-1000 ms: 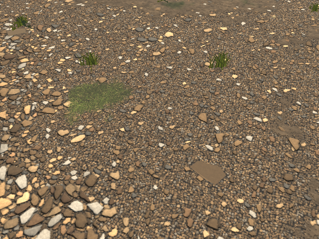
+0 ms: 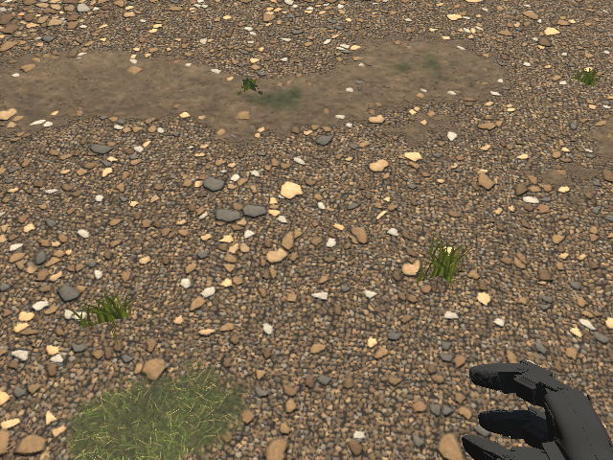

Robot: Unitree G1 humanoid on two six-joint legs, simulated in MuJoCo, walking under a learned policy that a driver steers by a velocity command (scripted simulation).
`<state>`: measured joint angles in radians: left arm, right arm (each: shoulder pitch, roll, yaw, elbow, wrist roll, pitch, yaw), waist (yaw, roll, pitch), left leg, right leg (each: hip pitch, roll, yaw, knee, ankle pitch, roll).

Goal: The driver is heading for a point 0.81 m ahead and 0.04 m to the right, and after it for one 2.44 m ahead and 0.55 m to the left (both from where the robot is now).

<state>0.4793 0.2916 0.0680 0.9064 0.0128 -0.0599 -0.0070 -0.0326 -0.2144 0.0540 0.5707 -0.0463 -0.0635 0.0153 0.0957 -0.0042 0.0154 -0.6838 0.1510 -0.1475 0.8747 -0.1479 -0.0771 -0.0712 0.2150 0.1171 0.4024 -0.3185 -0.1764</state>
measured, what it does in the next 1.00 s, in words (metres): walks ahead, turning right: left foot, then right foot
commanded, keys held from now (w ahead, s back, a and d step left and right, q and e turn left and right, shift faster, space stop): w+e+shift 0.44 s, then w+q+shift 0.24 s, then q+shift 0.32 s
